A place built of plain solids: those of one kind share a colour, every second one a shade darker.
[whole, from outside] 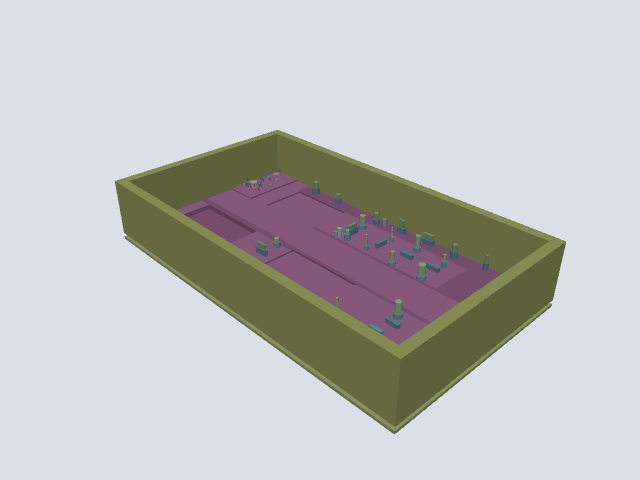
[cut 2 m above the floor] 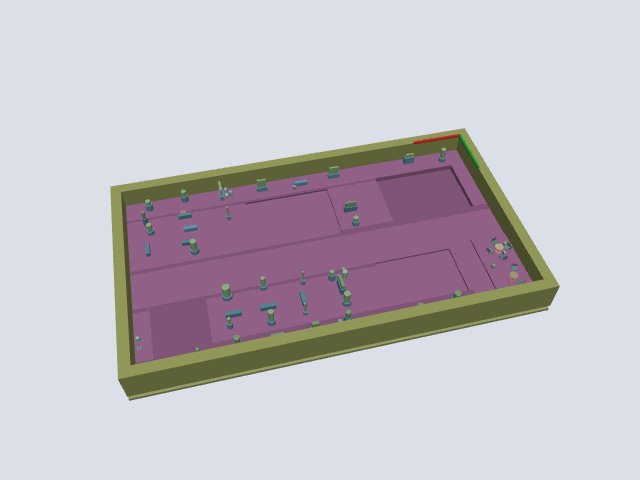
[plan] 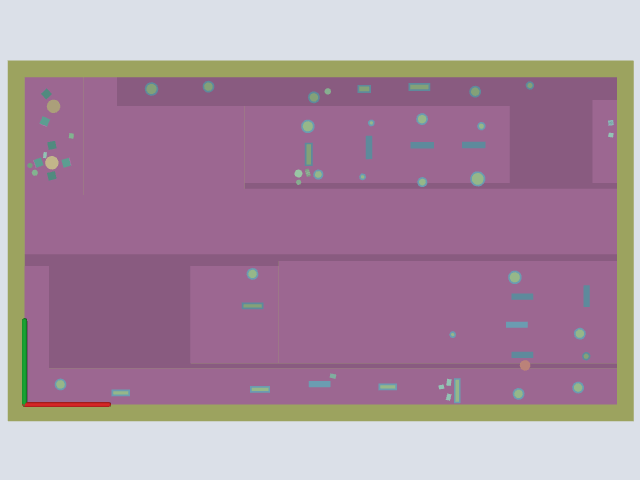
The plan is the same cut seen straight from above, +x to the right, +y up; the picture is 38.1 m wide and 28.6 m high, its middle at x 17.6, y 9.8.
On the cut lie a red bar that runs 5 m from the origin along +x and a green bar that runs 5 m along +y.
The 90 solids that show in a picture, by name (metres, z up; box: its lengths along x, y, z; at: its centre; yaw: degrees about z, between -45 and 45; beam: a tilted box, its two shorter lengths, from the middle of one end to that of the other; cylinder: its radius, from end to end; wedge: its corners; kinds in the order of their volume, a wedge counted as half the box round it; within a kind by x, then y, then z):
{
 "floor_1": {"box": [1.45, 6.1, 1.32], "at": [0.72, 5.2, -0.66]},
 "floor_2": {"box": [3.5, 7.05, 1.16], "at": [1.75, 15.97, -0.42]},
 "floor_3": {"box": [2.0, 7.05, 1.0], "at": [4.5, 15.97, -0.5]},
 "floor_4": {"box": [8.42, 6.1, 0.79], "at": [5.66, 5.2, -0.93]},
 "floor_5": {"box": [0.35, 4.94, 1.32], "at": [5.67, 15.32, -0.66]},
 "floor_6": {"box": [15.15, 0.3, 1.32], "at": [7.58, 8.4, -0.66]},
 "floor_7": {"box": [7.26, 4.94, 1.14], "at": [9.48, 15.32, -0.75]},
 "floor_8": {"box": [5.28, 5.8, 1.32], "at": [12.51, 5.35, -0.66]},
 "floor_9": {"box": [23.4, 0.35, 1.32], "at": [17.2, 17.96, -0.66]},
 "floor_10": {"box": [35.3, 2.15, 1.32], "at": [17.65, 1.07, -0.66]},
 "floor_11": {"box": [35.3, 0.4, 1.32], "at": [17.65, 8.75, -0.66]},
 "floor_12": {"box": [35.3, 3.5, 1.0], "at": [17.65, 10.7, -0.5]},
 "floor_13": {"box": [8.42, 6.1, 1.12], "at": [19.36, 5.5, -0.76]},
 "floor_14": {"box": [29.8, 0.4, 1.32], "at": [20.4, 12.65, -0.66]},
 "floor_15": {"box": [29.8, 1.36, 1.32], "at": [20.4, 18.82, -0.66]},
 "floor_16": {"box": [15.79, 4.59, 1.32], "at": [21.0, 15.49, -0.66]},
 "floor_17": {"box": [25.43, 0.3, 1.32], "at": [22.59, 2.3, -0.66]},
 "floor_18": {"box": [22.19, 0.35, 1.32], "at": [24.2, 13.03, -0.66]},
 "floor_19": {"box": [11.73, 6.1, 1.32], "at": [29.43, 5.5, -0.66]},
 "floor_20": {"box": [4.94, 4.94, 1.32], "at": [31.37, 15.67, -0.66]},
 "floor_21": {"box": [1.46, 4.94, 1.32], "at": [34.57, 15.67, -0.66]},
 "wall_1": {"box": [1.0, 19.5, 6.0], "at": [-0.5, 9.75, 2.0]},
 "wall_2": {"box": [37.3, 1.0, 6.0], "at": [17.65, -0.5, 2.0]},
 "wall_3": {"box": [37.3, 1.0, 6.0], "at": [17.65, 20.0, 2.0]},
 "wall_4": {"box": [1.0, 19.5, 6.0], "at": [35.8, 9.75, 2.0]},
 "floor_base_1": {"box": [37.3, 21.5, 0.3], "at": [17.65, 9.75, -1.57]},
 "piece_1": {"cylinder": 0.35, "from": [2.14, 1.19, 0.0], "to": [2.14, 1.19, 0.45]},
 "piece_2": {"box": [1.1, 0.4, 0.85], "at": [5.73, 0.69, 0.42]},
 "piece_3": {"cylinder": 0.4, "from": [7.56, 18.8, 0.0], "to": [7.56, 18.8, 0.7]},
 "piece_4": {"cylinder": 0.35, "from": [10.96, 18.93, 0.0], "to": [10.96, 18.93, 0.65]},
 "piece_5": {"cylinder": 0.35, "from": [13.58, 7.78, 0.0], "to": [13.58, 7.78, 0.5]},
 "piece_6": {"box": [1.3, 0.4, 0.6], "at": [13.59, 5.87, 0.3]},
 "piece_7": {"box": [1.2, 0.4, 0.5], "at": [14.03, 0.9, 0.25]},
 "piece_8": {"cylinder": 0.4, "from": [16.88, 16.57, 0.0], "to": [16.88, 16.57, 0.45]},
 "piece_9": {"box": [0.48, 1.4, 0.7], "at": [16.93, 14.9, 0.35]},
 "piece_10": {"cylinder": 0.35, "from": [17.24, 18.3, 0.0], "to": [17.24, 18.3, 0.6]},
 "piece_11": {"cylinder": 0.3, "from": [17.5, 13.7, 0.0], "to": [17.5, 13.7, 0.75]},
 "piece_12": {"box": [1.3, 0.37, 0.44], "at": [17.58, 1.21, 0.22]},
 "piece_13": {"box": [0.8, 0.48, 0.6], "at": [20.24, 18.8, 0.3]},
 "piece_14": {"box": [0.39, 1.4, 0.47], "at": [20.51, 15.32, 0.23]},
 "piece_15": {"box": [1.1, 0.4, 0.5], "at": [21.64, 1.04, 0.25]},
 "piece_16": {"box": [1.3, 0.48, 0.55], "at": [23.52, 18.92, 0.28]},
 "piece_17": {"cylinder": 0.35, "from": [23.68, 17.0, 0.0], "to": [23.68, 17.0, 0.5]},
 "piece_18": {"box": [1.4, 0.39, 0.47], "at": [23.69, 15.44, 0.23]},
 "piece_19": {"cylinder": 0.3, "from": [23.7, 13.25, 0.0], "to": [23.7, 13.25, 0.45]},
 "piece_20": {"box": [0.4, 1.5, 0.5], "at": [25.78, 0.82, 0.25]},
 "piece_21": {"box": [1.4, 0.39, 0.47], "at": [26.76, 15.47, 0.23]},
 "piece_22": {"cylinder": 0.35, "from": [26.85, 18.64, 0.0], "to": [26.85, 18.64, 0.75]},
 "piece_23": {"cylinder": 0.45, "from": [27.0, 13.44, 0.0], "to": [27.0, 13.44, 0.45]},
 "piece_24": {"cylinder": 0.4, "from": [29.21, 7.57, 0.0], "to": [29.21, 7.57, 0.5]},
 "piece_25": {"box": [1.3, 0.37, 0.44], "at": [29.32, 4.75, 0.22]},
 "piece_26": {"cylinder": 0.35, "from": [29.43, 0.63, 0.0], "to": [29.43, 0.63, 0.7]},
 "piece_27": {"box": [1.3, 0.37, 0.44], "at": [29.65, 6.42, 0.22]},
 "piece_28": {"box": [1.3, 0.37, 0.44], "at": [29.66, 2.96, 0.22]},
 "piece_29": {"cylinder": 0.25, "from": [30.11, 19.0, 0.0], "to": [30.11, 19.0, 0.75]},
 "piece_30": {"cylinder": 0.35, "from": [32.98, 1.01, 0.0], "to": [32.98, 1.01, 0.7]},
 "piece_31": {"cylinder": 0.35, "from": [33.08, 4.22, 0.0], "to": [33.08, 4.22, 0.45]},
 "piece_32": {"box": [0.37, 1.3, 0.44], "at": [33.49, 6.46, 0.22]},
 "plant_1": {"cylinder": 0.25, "from": [2.14, 1.19, 0.45], "to": [2.14, 1.19, 1.56]},
 "plant_2": {"box": [0.9, 0.2, 0.36], "at": [5.73, 0.69, 1.03]},
 "plant_3": {"cylinder": 0.3, "from": [7.56, 18.8, 0.7], "to": [7.56, 18.8, 1.46]},
 "plant_4": {"cylinder": 0.25, "from": [10.96, 18.93, 0.65], "to": [10.96, 18.93, 1.06]},
 "plant_5": {"cylinder": 0.25, "from": [13.58, 7.78, 0.5], "to": [13.58, 7.78, 0.96]},
 "plant_6": {"box": [1.1, 0.2, 0.56], "at": [13.59, 5.87, 0.88]},
 "plant_7": {"box": [1.0, 0.2, 0.86], "at": [14.03, 0.9, 0.93]},
 "plant_8": {"cylinder": 0.3, "from": [16.88, 16.57, 0.45], "to": [16.88, 16.57, 1.51]},
 "plant_9": {"box": [0.28, 1.2, 0.41], "at": [16.93, 14.9, 0.91]},
 "plant_10": {"cylinder": 0.25, "from": [17.24, 18.3, 0.6], "to": [17.24, 18.3, 1.31]},
 "plant_11": {"box": [0.6, 0.28, 0.86], "at": [20.24, 18.8, 1.03]},
 "plant_12": {"box": [0.9, 0.2, 0.96], "at": [21.64, 1.04, 0.98]},
 "plant_13": {"box": [1.1, 0.28, 0.56], "at": [23.52, 18.92, 0.83]},
 "plant_14": {"cylinder": 0.25, "from": [23.68, 17.0, 0.5], "to": [23.68, 17.0, 1.76]},
 "plant_15": {"cylinder": 0.2, "from": [23.7, 13.25, 0.45], "to": [23.7, 13.25, 1.56]},
 "plant_16": {"box": [0.2, 1.3, 0.91], "at": [25.78, 0.82, 0.95]},
 "plant_17": {"cylinder": 0.25, "from": [26.85, 18.64, 0.75], "to": [26.85, 18.64, 1.46]},
 "plant_18": {"cylinder": 0.35, "from": [27.0, 13.44, 0.45], "to": [27.0, 13.44, 1.56]},
 "plant_19": {"cylinder": 0.3, "from": [29.21, 7.57, 0.5], "to": [29.21, 7.57, 1.56]},
 "plant_20": {"cylinder": 0.25, "from": [29.43, 0.63, 0.7], "to": [29.43, 0.63, 1.31]},
 "plant_21": {"cylinder": 0.25, "from": [32.98, 1.01, 0.7], "to": [32.98, 1.01, 1.16]},
 "plant_22": {"cylinder": 0.25, "from": [33.08, 4.22, 0.45], "to": [33.08, 4.22, 1.21]},
 "bin_1": {"cylinder": 0.23, "from": [16.32, 13.76, 0.0], "to": [16.32, 13.76, 0.87]},
 "chair_seat_1": {"box": [0.5, 0.49, 0.03], "at": [0.82, 14.4, 0.62], "yaw": 19.7},
 "chair_seat_2": {"box": [0.49, 0.5, 0.03], "at": [1.2, 16.86, 0.62], "yaw": -23.4},
 "chair_seat_3": {"box": [0.49, 0.5, 0.03], "at": [1.29, 18.52, 0.62], "yaw": 43.1},
 "chair_seat_4": {"box": [0.49, 0.5, 0.03], "at": [1.62, 13.61, 0.62], "yaw": 12.7},
 "chair_seat_5": {"box": [0.49, 0.5, 0.03], "at": [1.62, 15.46, 0.62], "yaw": 11.2},
 "chair_seat_6": {"box": [0.5, 0.49, 0.03], "at": [2.49, 14.4, 0.62], "yaw": 15.3},
 "top_1": {"cylinder": 0.4, "from": [1.62, 14.4, 0.86], "to": [1.62, 14.4, 0.9]},
 "top_2": {"cylinder": 0.4, "from": [1.72, 17.76, 0.86], "to": [1.72, 17.76, 0.9]},
 "hose_coil_1": {"cylinder": 0.31, "from": [29.82, 2.33, -0.05], "to": [29.82, 2.33, 0.07]}
}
